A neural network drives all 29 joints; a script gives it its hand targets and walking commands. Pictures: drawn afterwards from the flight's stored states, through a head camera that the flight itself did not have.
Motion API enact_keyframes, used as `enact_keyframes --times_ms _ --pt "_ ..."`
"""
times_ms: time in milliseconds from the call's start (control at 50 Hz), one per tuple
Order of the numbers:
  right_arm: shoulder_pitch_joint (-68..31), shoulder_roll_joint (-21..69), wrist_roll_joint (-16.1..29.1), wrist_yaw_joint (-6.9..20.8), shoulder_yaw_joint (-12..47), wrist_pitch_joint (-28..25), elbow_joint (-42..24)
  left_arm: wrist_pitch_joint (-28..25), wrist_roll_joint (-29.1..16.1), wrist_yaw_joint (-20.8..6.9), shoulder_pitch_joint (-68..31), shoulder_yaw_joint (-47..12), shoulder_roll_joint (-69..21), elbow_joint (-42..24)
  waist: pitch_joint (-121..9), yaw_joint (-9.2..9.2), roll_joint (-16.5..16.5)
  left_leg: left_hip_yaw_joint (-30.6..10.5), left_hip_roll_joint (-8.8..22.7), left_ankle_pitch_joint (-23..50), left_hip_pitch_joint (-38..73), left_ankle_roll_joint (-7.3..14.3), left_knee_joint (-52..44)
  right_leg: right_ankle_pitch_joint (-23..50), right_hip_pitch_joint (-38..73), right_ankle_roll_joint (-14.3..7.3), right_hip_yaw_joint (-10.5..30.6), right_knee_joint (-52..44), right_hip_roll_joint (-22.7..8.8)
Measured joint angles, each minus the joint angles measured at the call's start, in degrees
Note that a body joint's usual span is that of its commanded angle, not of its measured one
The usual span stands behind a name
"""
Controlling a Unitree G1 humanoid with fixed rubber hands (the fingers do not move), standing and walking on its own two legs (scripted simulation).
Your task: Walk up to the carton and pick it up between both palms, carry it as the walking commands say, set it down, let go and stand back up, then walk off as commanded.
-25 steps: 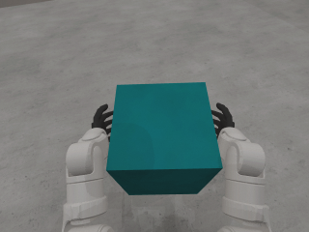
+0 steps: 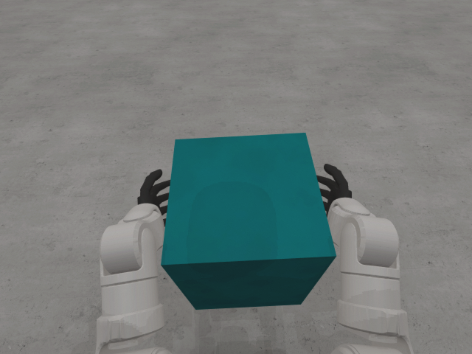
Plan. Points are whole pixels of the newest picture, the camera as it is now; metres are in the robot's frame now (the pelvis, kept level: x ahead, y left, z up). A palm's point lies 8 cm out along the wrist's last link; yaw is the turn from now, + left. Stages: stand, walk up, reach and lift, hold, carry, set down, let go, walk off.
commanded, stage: carry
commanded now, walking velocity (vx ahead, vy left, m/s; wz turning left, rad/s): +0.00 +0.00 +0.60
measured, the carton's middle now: (244, 230) +0.34 +0.02 +0.03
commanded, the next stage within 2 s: none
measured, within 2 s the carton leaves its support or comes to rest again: neither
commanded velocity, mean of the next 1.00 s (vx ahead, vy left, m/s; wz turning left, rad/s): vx -0.04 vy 0.00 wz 0.43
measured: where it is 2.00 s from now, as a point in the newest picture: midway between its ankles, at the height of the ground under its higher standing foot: outside the picture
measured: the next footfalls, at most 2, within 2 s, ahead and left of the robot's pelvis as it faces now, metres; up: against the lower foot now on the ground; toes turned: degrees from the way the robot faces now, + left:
right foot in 0.16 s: +0.04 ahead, -0.12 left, +0.00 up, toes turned -2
left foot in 0.42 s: -0.03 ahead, +0.13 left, +0.00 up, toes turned +23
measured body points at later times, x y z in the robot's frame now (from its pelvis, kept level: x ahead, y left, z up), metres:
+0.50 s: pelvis -0.07 +0.02 +0.00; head -0.06 +0.02 +0.45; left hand +0.21 +0.26 +0.09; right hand +0.31 -0.02 +0.10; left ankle -0.07 +0.12 -0.72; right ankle -0.02 -0.11 -0.70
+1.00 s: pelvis -0.14 -0.01 +0.01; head -0.12 -0.01 +0.46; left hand +0.05 +0.28 +0.10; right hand +0.22 +0.03 +0.10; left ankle -0.18 +0.10 -0.70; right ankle -0.05 -0.10 -0.72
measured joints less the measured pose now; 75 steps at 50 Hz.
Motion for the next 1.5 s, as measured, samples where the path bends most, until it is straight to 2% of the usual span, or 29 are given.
enact_keyframes --times_ms 80,140,180,240,280,320,380,440,460,500,540,600,680,760,800,860,920,980,1040,1060,1100,1140,1220,1280,1340,1400,1420,1460,1500 --pt "0.5 0.6 -0.3 -0.1 -0.6 -0.3 -3.0 -0.8 -1.2 0.1 -1.1 -0.7 0.5 -0.2 0.5 1.5 1.0 -2.5 -1.2 2.3 -1.4 -0.2 -1.0 2.5 2.2 -0.8 0.7 -6.5 2.1" --pt "0.7 0.5 -0.5 -0.2 -0.3 -0.1 -4.5 -1.2 -1.7 0.1 -1.5 -0.9 0.6 -0.5 0.2 1.52 2.1 -4.3 -2.0 3.3 -2.9 -0.7 -0.7 5.1 7.4 -1.7 0.0 -17.8 3.6" --pt "1.0 -0.4 -0.2 -0.1 -0.1 0.4 -5.1 -1.5 -1.3 0.1 -1.5 -0.9 -0.3 -0.3 0.3 1.28 3.8 -5.3 -1.7 3.1 -4.2 -1.3 1.2 13.2 9.6 -4.7 -1.5 -23.4 4.4" --pt "3.4 -1.6 1.1 0.2 -0.1 1.3 -6.4 -1.7 0.5 0.2 0.3 -1.1 -3.0 -0.8 0.2 -0.8 2.9 -0.8 -1.6 -11.6 -7.6 -2.1 13.7 13.3 10.0 -6.7 -3.7 -22.8 1.6" --pt "3.6 -2.0 1.9 0.3 -0.2 1.9 -6.4 -1.7 1.5 0.1 1.7 -0.9 -4.4 -1.9 0.7 -2.26 2.4 1.6 -0.7 -13.1 -7.7 -2.0 18.3 13.3 11.0 -6.3 -4.9 -23.8 -0.1" --pt "2.7 -2.5 2.4 0.3 0.0 2.2 -5.5 -1.6 2.2 0.1 2.3 -0.6 -4.7 -2.7 1.0 -3.34 1.7 2.8 0.2 -12.7 -5.9 -2.0 17.4 13.9 11.4 -5.7 -5.7 -24.2 -1.7" --pt "0.8 -3.6 3.1 0.3 0.6 2.1 -3.5 -1.4 3.0 0.1 2.1 -0.6 -4.6 -3.0 0.5 -4.33 0.7 3.6 0.9 -10.9 -1.3 -1.8 10.4 13.9 10.9 -4.7 -6.9 -23.2 -3.9" --pt "-1.1 -4.0 3.2 0.4 0.9 1.8 -1.2 -1.0 3.3 0.1 1.4 -0.6 -3.6 -2.8 -0.9 -4.78 -0.2 4.1 0.3 -0.7 3.8 -1.6 -1.0 12.1 8.7 -3.2 -7.7 -18.7 -6.6" --pt "-1.5 -3.4 2.8 0.4 1.1 1.2 -0.2 -0.9 2.9 0.0 1.4 -0.6 -2.7 -2.6 -1.0 -4.55 -0.7 4.0 -0.2 -0.3 2.8 -0.8 0.1 8.1 7.2 -2.0 -6.3 -15.8 -6.6" --pt "-1.5 -2.0 1.4 0.4 1.0 0.6 1.0 -0.3 2.1 -0.3 1.1 -0.3 -1.2 -1.7 -1.0 -3.32 -0.5 3.2 -0.2 -1.3 1.5 0.5 1.2 0.1 3.6 -0.6 -2.3 -7.2 -3.6" --pt "-0.2 -0.8 0.3 0.3 0.6 0.5 0.4 0.2 1.3 -0.4 0.9 0.0 -0.8 -0.8 -0.8 -1.77 -0.3 2.0 -0.3 -0.8 1.0 0.9 0.2 -1.0 1.1 -0.2 -0.2 -1.0 -1.2" --pt "1.3 0.4 -0.4 0.2 -0.3 0.3 -1.8 0.1 0.4 -0.3 0.1 -0.2 -0.5 -0.4 -0.2 0.17 0.1 0.1 -1.0 1.3 0.3 1.0 -1.3 1.2 0.2 -0.3 0.9 0.4 0.6" --pt "1.9 1.0 -0.6 0.2 -0.7 -0.1 -4.3 -0.6 -0.6 -0.2 -0.6 -0.9 0.0 -0.7 0.0 1.28 0.8 -2.1 -2.0 3.2 -1.6 0.8 -1.5 3.1 2.7 -1.0 1.7 -6.0 2.5" --pt "2.7 0.8 -0.7 0.1 -0.3 0.3 -5.6 -0.8 -1.0 -0.2 -0.4 -1.2 -0.2 -0.9 -0.5 0.93 2.2 -4.4 -2.9 4.8 -3.4 0.2 -1.3 4.9 9.8 -2.1 1.0 -20.0 4.5" --pt "3.5 -0.2 -0.1 0.2 0.0 0.7 -6.1 -1.2 -0.3 -0.2 0.3 -1.2 -1.5 -0.9 -0.1 0.57 4.1 -5.6 -2.6 3.3 -4.4 -0.9 0.4 12.7 11.5 -4.8 -0.4 -24.4 5.3" --pt "5.5 -1.4 1.2 0.4 0.1 1.7 -7.4 -1.3 1.3 -0.1 2.2 -1.5 -4.0 -1.7 0.1 -1.4 2.9 -1.2 -2.4 -10.6 -8.4 -2.0 14.8 13.3 12.0 -6.5 -2.4 -24.6 2.5" --pt "5.0 -1.9 2.2 0.5 0.3 2.3 -7.1 -1.5 2.3 -0.1 4.1 -1.4 -5.1 -3.7 0.7 -3.05 2.1 1.6 -0.5 -11.3 -8.1 -2.1 19.8 14.1 12.7 -5.8 -3.7 -25.8 0.1" --pt "5.8 -1.8 2.4 0.7 1.5 2.0 -7.5 -1.2 2.4 -0.3 6.5 -2.6 -4.4 -6.2 0.0 -3.4 1.0 2.4 0.6 -8.8 -3.5 -2.1 12.8 14.6 11.8 -5.0 -3.9 -25.3 -1.8" --pt "9.7 -0.2 1.9 0.7 3.1 2.0 -10.9 -0.2 1.5 -0.6 10.6 -4.6 -3.2 -10.1 -1.8 -3.05 0.9 3.4 1.6 0.7 4.3 -2.0 -2.1 14.0 9.8 -3.9 -3.8 -22.8 -2.5" --pt "11.7 0.4 1.7 0.7 4.1 1.7 -12.0 0.0 1.1 -0.8 12.1 -5.0 -2.8 -11.2 -2.1 -2.76 -0.1 4.0 1.0 -0.1 4.4 -1.6 -3.0 13.8 8.7 -3.4 -3.3 -21.4 -3.3" --pt "15.6 -0.9 1.7 0.8 7.6 1.9 -14.0 0.9 0.7 -0.9 15.7 -6.5 -2.2 -13.9 -1.9 -1.49 -0.7 4.5 1.1 -1.1 3.4 -0.5 -1.3 8.1 6.9 -2.0 -1.7 -17.2 -2.6" --pt "18.9 -1.6 1.7 0.8 9.9 2.9 -16.2 2.0 0.5 -0.8 19.0 -8.1 -1.7 -16.3 -1.3 -0.02 -0.1 4.8 2.3 -0.9 2.9 0.2 -0.3 1.2 4.2 -2.0 0.0 -8.4 -0.1" --pt "23.8 -2.0 1.5 1.1 11.6 4.2 -20.2 3.5 0.1 -0.6 22.6 -10.3 -1.5 -19.2 -1.5 1.97 0.5 6.1 3.8 1.1 1.6 0.8 -0.7 0.9 0.3 -3.0 0.7 4.7 2.3" --pt "25.9 -2.0 1.3 1.2 12.0 4.5 -22.7 4.0 -0.2 -0.5 23.4 -11.2 -1.5 -20.5 -2.3 2.3 0.8 7.8 4.8 2.8 0.2 0.9 -1.0 1.8 1.6 -3.4 0.0 2.7 2.7" --pt "26.5 -2.0 0.8 1.2 12.3 4.9 -24.1 4.4 -0.5 -0.5 23.3 -11.3 -1.5 -21.2 -3.6 1.81 1.5 9.9 6.3 4.0 -1.6 0.7 -0.2 2.3 6.1 -4.3 -0.9 -7.2 3.2" --pt "26.1 -2.1 0.5 1.3 11.8 5.5 -24.0 4.8 -0.3 -0.7 22.1 -11.3 -1.6 -20.0 -4.6 1.1 3.3 11.4 8.9 3.2 -4.5 -0.4 3.2 8.3 10.8 -6.4 -1.7 -19.3 4.6" --pt "26.2 -2.1 0.5 1.3 11.3 5.7 -23.7 4.6 -0.1 -0.8 22.0 -11.7 -1.6 -18.9 -4.8 0.64 3.7 9.8 8.7 -2.9 -6.2 -1.7 7.0 9.7 9.7 -7.5 -1.4 -18.8 5.1" --pt "26.6 -2.1 0.4 1.3 10.6 6.6 -22.8 4.7 0.4 -1.0 22.2 -12.3 -1.6 -16.9 -5.1 -0.69 3.3 5.3 6.4 -10.7 -10.1 -3.2 19.0 12.2 8.4 -8.7 -0.3 -19.2 4.9" --pt "26.6 -2.1 0.4 1.3 10.6 7.5 -22.2 5.1 0.7 -1.2 23.0 -12.5 -1.6 -16.5 -5.2 -1.87 3.0 2.7 4.7 -9.5 -12.2 -3.6 28.0 15.4 8.2 -8.9 1.1 -22.2 5.1"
